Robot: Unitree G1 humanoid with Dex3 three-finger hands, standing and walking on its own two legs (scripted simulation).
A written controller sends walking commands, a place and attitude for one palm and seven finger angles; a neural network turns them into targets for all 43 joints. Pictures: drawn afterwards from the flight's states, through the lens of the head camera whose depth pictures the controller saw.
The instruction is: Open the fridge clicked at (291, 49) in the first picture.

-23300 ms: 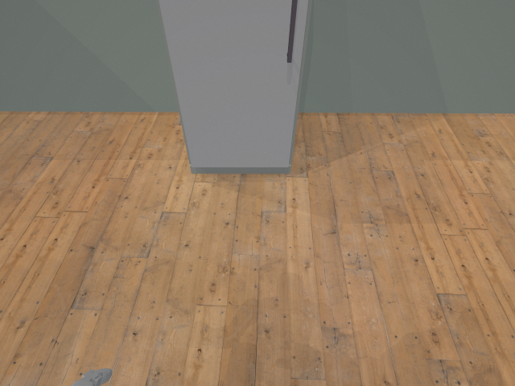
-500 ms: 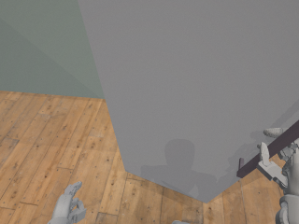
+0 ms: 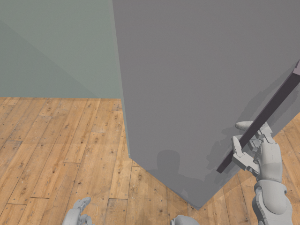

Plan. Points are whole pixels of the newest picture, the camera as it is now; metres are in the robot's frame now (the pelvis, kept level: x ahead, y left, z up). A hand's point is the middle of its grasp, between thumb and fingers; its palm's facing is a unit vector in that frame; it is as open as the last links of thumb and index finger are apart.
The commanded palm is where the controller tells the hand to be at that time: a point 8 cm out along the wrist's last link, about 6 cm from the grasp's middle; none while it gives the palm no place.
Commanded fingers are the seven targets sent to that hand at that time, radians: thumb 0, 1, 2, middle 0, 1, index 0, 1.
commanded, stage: walk backward, drawing the door open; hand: right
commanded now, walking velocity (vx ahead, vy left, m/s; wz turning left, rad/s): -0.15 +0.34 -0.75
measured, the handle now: (248, 132) +0.33 -0.20 +0.11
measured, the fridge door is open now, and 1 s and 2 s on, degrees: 38 69 73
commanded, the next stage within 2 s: stop walking and hold the door back in 1.18 s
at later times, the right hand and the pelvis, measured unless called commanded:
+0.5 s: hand (185, 204) +0.16 -0.04 +0.09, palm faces +0.14 +0.97 -0.18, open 6.8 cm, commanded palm +0.13 -0.08 +0.09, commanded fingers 0.00 -0.90 -0.90 0.45 1.40 0.45 1.40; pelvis -0.08 +0.11 +0.00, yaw -23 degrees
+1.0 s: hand (138, 212) +0.14 +0.05 +0.09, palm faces +0.49 +0.86 -0.16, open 6.8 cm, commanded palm +0.09 +0.02 +0.09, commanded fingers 0.00 -0.90 -0.90 0.45 1.40 0.45 1.40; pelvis -0.03 +0.31 +0.00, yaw -47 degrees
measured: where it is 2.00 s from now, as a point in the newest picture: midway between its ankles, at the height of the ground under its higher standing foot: outside the picture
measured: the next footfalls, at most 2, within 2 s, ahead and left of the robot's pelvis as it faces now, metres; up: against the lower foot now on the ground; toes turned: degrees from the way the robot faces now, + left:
right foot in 0.24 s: -0.11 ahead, -0.10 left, +0.00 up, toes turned -16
left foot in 0.56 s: +0.05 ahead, +0.27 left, +0.00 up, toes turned -25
